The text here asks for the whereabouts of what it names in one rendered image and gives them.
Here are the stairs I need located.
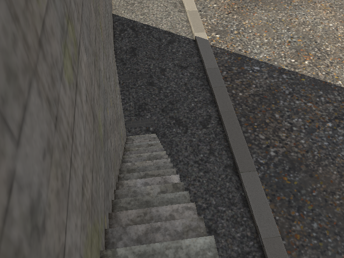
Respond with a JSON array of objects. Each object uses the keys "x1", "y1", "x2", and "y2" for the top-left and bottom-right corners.
[{"x1": 100, "y1": 134, "x2": 219, "y2": 258}]

